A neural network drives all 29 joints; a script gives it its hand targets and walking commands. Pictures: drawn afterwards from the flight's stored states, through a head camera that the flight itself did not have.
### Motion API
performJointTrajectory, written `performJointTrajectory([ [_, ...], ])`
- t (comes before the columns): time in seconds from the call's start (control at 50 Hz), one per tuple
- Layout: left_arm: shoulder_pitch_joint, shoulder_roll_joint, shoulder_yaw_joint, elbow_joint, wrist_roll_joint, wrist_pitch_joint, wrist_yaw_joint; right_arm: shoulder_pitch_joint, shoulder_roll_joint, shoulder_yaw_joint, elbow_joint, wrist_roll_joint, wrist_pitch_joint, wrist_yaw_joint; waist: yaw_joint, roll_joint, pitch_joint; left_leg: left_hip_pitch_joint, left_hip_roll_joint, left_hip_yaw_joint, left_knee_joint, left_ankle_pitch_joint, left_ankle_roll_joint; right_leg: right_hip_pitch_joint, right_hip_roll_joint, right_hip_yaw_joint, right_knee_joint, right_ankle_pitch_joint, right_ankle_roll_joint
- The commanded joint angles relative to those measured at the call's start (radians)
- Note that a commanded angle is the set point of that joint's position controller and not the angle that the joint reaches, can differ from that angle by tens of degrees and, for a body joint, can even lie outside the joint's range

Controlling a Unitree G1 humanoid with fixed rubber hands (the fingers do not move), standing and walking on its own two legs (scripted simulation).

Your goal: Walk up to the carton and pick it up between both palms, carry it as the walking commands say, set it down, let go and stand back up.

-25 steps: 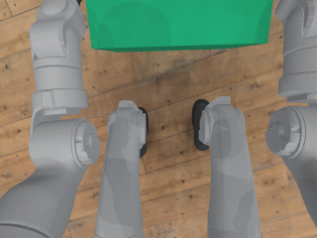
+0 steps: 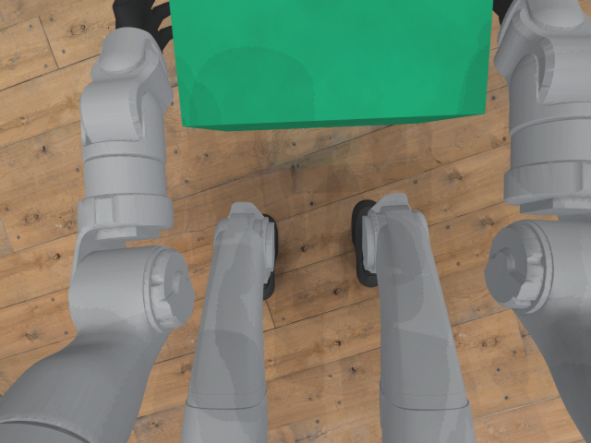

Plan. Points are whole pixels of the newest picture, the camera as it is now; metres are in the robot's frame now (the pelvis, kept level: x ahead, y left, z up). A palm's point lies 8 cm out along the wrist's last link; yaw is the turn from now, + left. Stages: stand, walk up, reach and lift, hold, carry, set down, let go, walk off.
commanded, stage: reach and lift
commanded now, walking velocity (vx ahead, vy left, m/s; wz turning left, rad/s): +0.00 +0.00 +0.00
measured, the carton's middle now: (323, 42) +0.53 -0.02 -0.15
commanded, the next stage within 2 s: none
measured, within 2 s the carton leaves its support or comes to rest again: neither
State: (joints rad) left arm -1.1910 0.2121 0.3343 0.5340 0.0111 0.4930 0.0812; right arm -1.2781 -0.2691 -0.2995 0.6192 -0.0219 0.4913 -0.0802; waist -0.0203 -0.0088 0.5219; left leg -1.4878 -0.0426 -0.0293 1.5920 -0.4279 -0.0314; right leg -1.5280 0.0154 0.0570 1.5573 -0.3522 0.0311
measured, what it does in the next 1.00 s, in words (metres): rises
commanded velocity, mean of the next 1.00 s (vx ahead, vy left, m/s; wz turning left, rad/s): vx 0.00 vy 0.00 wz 0.00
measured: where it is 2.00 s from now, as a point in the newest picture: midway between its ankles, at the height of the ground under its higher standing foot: (315, 265)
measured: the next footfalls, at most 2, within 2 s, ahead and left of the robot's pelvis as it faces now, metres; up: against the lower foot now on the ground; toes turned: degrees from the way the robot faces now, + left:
none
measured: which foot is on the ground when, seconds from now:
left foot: down 0.00-1.00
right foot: down 0.00-1.00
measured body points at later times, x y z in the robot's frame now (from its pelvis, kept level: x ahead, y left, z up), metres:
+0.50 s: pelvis +0.01 +0.00 +0.06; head +0.30 +0.00 +0.39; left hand +0.51 +0.17 -0.02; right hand +0.52 -0.20 -0.01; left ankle +0.15 +0.13 -0.52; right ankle +0.18 -0.13 -0.52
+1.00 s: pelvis +0.03 +0.00 +0.12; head +0.27 -0.01 +0.49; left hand +0.49 +0.17 +0.06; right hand +0.50 -0.20 +0.07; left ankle +0.15 +0.13 -0.52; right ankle +0.18 -0.13 -0.52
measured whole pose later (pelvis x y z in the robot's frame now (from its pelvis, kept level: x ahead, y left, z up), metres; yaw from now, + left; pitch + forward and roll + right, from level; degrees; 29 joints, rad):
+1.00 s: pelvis +0.03 +0.00 +0.12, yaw +0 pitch +11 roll +1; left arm -0.88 0.12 0.29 0.49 0.05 0.47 0.07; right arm -0.94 -0.16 -0.29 0.53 -0.08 0.48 -0.08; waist -0.02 0.01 0.43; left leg -0.96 -0.04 -0.05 1.10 -0.32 -0.02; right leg -0.99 0.01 0.05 1.07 -0.26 0.02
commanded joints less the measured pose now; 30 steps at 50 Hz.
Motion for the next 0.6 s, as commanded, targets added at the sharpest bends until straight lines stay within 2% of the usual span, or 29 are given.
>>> performJointTrajectory([
  [0.0, -0.874, -1.020, -0.649, -0.281, -0.242, -0.058, -0.361, -0.687, 1.137, 0.590, -0.181, 0.232, -0.036, 0.371, 0.006, 0.016, -2.503, 0.511, -0.102, 0.070, -0.256, 0.030, 0.031, 0.804, 0.107, -0.095, -0.186, 0.055, -0.032],
  [0.02, -0.849, -1.023, -0.666, -0.328, -0.249, -0.062, -0.362, -0.661, 1.146, 0.618, -0.231, 0.240, -0.040, 0.365, 0.020, -0.002, -2.555, 0.520, -0.110, 0.076, -0.246, 0.084, 0.034, 0.894, 0.113, -0.084, -0.192, 0.104, -0.029],
  [0.04, -0.857, -1.029, -0.679, -0.327, -0.278, -0.056, -0.359, -0.688, 1.139, 0.632, -0.326, 0.265, -0.041, 0.352, 0.007, -0.022, -2.646, 0.582, -0.107, 0.062, -0.246, 0.113, 0.037, 0.959, 0.111, -0.072, -0.192, 0.137, -0.027],
  [0.06, -0.832, -1.033, -0.676, -0.276, -0.270, -0.047, -0.359, -0.710, 1.092, 0.612, -0.312, 0.262, -0.046, 0.350, 0.001, 0.005, -2.590, 0.539, -0.099, 0.057, -0.259, 0.080, 0.031, 0.920, 0.108, -0.079, -0.191, 0.116, -0.034],
  [0.08, -0.784, -1.060, -0.680, -0.276, -0.273, -0.045, -0.360, -0.688, 1.109, 0.623, -0.317, 0.261, -0.042, 0.349, 0.004, 0.018, -2.612, 0.591, -0.107, 0.066, -0.275, 0.118, 0.028, 0.945, 0.112, -0.081, -0.203, 0.142, -0.031],
  [0.1, -0.780, -1.054, -0.650, -0.252, -0.242, -0.047, -0.363, -0.680, 1.077, 0.603, -0.289, 0.241, -0.048, 0.348, 0.018, 0.024, -2.497, 0.499, -0.106, 0.071, -0.281, 0.057, 0.029, 0.910, 0.107, -0.060, -0.224, 0.065, -0.036],
  [0.12, -0.797, -1.066, -0.645, -0.226, -0.237, -0.051, -0.362, -0.670, 1.079, 0.581, -0.229, 0.222, -0.046, 0.358, -0.011, 0.033, -2.417, 0.504, -0.098, 0.070, -0.297, 0.003, 0.029, 0.859, 0.099, -0.080, -0.240, 0.013, -0.034],
  [0.14, -0.769, -1.035, -0.627, -0.219, -0.217, -0.058, -0.368, -0.671, 1.119, 0.601, -0.200, 0.227, -0.042, 0.363, 0.035, 0.014, -2.380, 0.498, -0.101, 0.077, -0.315, -0.007, 0.040, 0.873, 0.095, -0.069, -0.256, -0.011, -0.029],
  [0.16, -0.776, -1.085, -0.672, -0.267, -0.248, -0.061, -0.368, -0.626, 1.128, 0.607, -0.218, 0.213, -0.039, 0.368, -0.017, -0.013, -2.482, 0.573, -0.102, 0.051, -0.329, 0.038, 0.036, 0.898, 0.099, -0.084, -0.269, 0.044, -0.033],
  [0.2, -0.772, -1.071, -0.699, -0.305, -0.264, -0.064, -0.364, -0.608, 1.143, 0.642, -0.260, 0.224, -0.043, 0.363, -0.018, -0.017, -2.529, 0.600, -0.103, 0.054, -0.319, 0.100, 0.031, 0.941, 0.108, -0.080, -0.270, 0.111, -0.028],
  [0.22, -0.752, -1.065, -0.668, -0.274, -0.257, -0.060, -0.371, -0.619, 1.133, 0.639, -0.278, 0.223, -0.041, 0.356, 0.007, -0.019, -2.536, 0.548, -0.111, 0.059, -0.323, 0.063, 0.034, 0.999, 0.106, -0.059, -0.276, 0.085, -0.035],
  [0.24, -0.747, -1.068, -0.696, -0.305, -0.262, -0.063, -0.362, -0.628, 1.146, 0.654, -0.298, 0.242, -0.048, 0.359, 0.005, -0.024, -2.559, 0.634, -0.105, 0.043, -0.335, 0.108, 0.037, 0.980, 0.108, -0.070, -0.271, 0.125, -0.029],
  [0.26, -0.698, -1.061, -0.693, -0.276, -0.261, -0.058, -0.363, -0.599, 1.161, 0.672, -0.304, 0.258, -0.042, 0.357, 0.021, -0.023, -2.565, 0.648, -0.109, 0.048, -0.353, 0.118, 0.037, 1.026, 0.105, -0.062, -0.288, 0.132, -0.026],
  [0.28, -0.696, -1.106, -0.685, -0.264, -0.262, -0.051, -0.357, -0.646, 1.126, 0.667, -0.356, 0.242, -0.047, 0.362, 0.005, -0.035, -2.573, 0.697, -0.111, 0.033, -0.367, 0.109, 0.037, 0.988, 0.106, -0.076, -0.293, 0.115, -0.032],
  [0.3, -0.705, -1.097, -0.673, -0.239, -0.246, -0.058, -0.356, -0.640, 1.085, 0.637, -0.296, 0.233, -0.055, 0.367, 0.002, 0.002, -2.438, 0.626, -0.105, 0.040, -0.362, 0.067, 0.026, 0.909, 0.102, -0.079, -0.294, 0.072, -0.037],
  [0.32, -0.716, -1.102, -0.708, -0.312, -0.255, -0.064, -0.358, -0.575, 1.104, 0.621, -0.283, 0.222, -0.059, 0.368, -0.021, 0.028, -2.478, 0.680, -0.103, 0.031, -0.370, 0.096, 0.026, 0.932, 0.105, -0.076, -0.309, 0.099, -0.047],
  [0.34, -0.713, -1.106, -0.692, -0.272, -0.249, -0.066, -0.359, -0.569, 1.131, 0.628, -0.254, 0.204, -0.053, 0.369, -0.025, 0.014, -2.419, 0.658, -0.101, 0.035, -0.392, 0.052, 0.024, 0.937, 0.102, -0.083, -0.322, 0.066, -0.042],
  [0.36, -0.701, -1.110, -0.699, -0.275, -0.248, -0.067, -0.358, -0.555, 1.147, 0.626, -0.236, 0.204, -0.053, 0.375, -0.021, 0.002, -2.419, 0.704, -0.094, 0.019, -0.410, 0.068, 0.029, 0.917, 0.102, -0.080, -0.334, 0.074, -0.042],
  [0.38, -0.679, -1.112, -0.719, -0.296, -0.243, -0.072, -0.357, -0.555, 1.147, 0.630, -0.252, 0.210, -0.059, 0.380, -0.027, 0.014, -2.437, 0.722, -0.098, 0.018, -0.414, 0.110, 0.029, 0.913, 0.105, -0.088, -0.333, 0.107, -0.040],
  [0.4, -0.697, -1.116, -0.737, -0.371, -0.255, -0.075, -0.346, -0.517, 1.137, 0.626, -0.251, 0.211, -0.061, 0.387, -0.037, 0.053, -2.468, 0.807, -0.098, 0.013, -0.409, 0.143, 0.018, 0.907, 0.107, -0.088, -0.338, 0.128, -0.048],
  [0.42, -0.677, -1.123, -0.702, -0.259, -0.233, -0.072, -0.351, -0.521, 1.134, 0.608, -0.196, 0.206, -0.064, 0.391, -0.003, 0.060, -2.370, 0.740, -0.090, 0.013, -0.427, 0.077, 0.019, 0.873, 0.103, -0.080, -0.343, 0.069, -0.054],
  [0.44, -0.650, -1.139, -0.738, -0.340, -0.245, -0.078, -0.351, -0.469, 1.170, 0.621, -0.219, 0.202, -0.068, 0.396, -0.029, 0.062, -2.463, 0.801, -0.092, 0.005, -0.424, 0.147, 0.017, 0.914, 0.109, -0.085, -0.350, 0.150, -0.060],
  [0.46, -0.688, -1.111, -0.751, -0.392, -0.256, -0.084, -0.343, -0.495, 1.182, 0.664, -0.267, 0.215, -0.064, 0.390, -0.001, 0.011, -2.532, 0.830, -0.101, 0.014, -0.423, 0.180, 0.020, 0.997, 0.122, -0.080, -0.355, 0.176, -0.046],
  [0.48, -0.642, -1.116, -0.734, -0.312, -0.245, -0.074, -0.349, -0.513, 1.139, 0.649, -0.296, 0.220, -0.069, 0.386, -0.014, 0.008, -2.457, 0.751, -0.100, 0.021, -0.425, 0.149, 0.024, 0.997, 0.115, -0.077, -0.368, 0.148, -0.041],
  [0.5, -0.652, -1.107, -0.752, -0.353, -0.257, -0.078, -0.347, -0.512, 1.164, 0.690, -0.340, 0.238, -0.062, 0.387, 0.008, -0.012, -2.527, 0.816, -0.097, 0.017, -0.428, 0.181, 0.032, 1.037, 0.116, -0.066, -0.369, 0.177, -0.038],
  [0.54, -0.558, -1.142, -0.724, -0.293, -0.226, -0.066, -0.345, -0.555, 1.142, 0.699, -0.399, 0.254, -0.071, 0.382, 0.040, 0.002, -2.455, 0.834, -0.103, 0.017, -0.479, 0.178, 0.035, 1.062, 0.110, -0.064, -0.395, 0.167, -0.030],
  [0.56, -0.598, -1.138, -0.701, -0.276, -0.214, -0.069, -0.346, -0.571, 1.156, 0.681, -0.320, 0.235, -0.068, 0.386, 0.050, 0.000, -2.376, 0.783, -0.100, 0.011, -0.486, 0.113, 0.037, 1.013, 0.100, -0.046, -0.407, 0.090, -0.038],
  [0.58, -0.590, -1.137, -0.681, -0.241, -0.214, -0.067, -0.351, -0.563, 1.147, 0.670, -0.302, 0.218, -0.063, 0.386, 0.033, -0.028, -2.339, 0.785, -0.101, 0.007, -0.504, 0.067, 0.041, 1.022, 0.096, -0.045, -0.440, 0.036, -0.037],
])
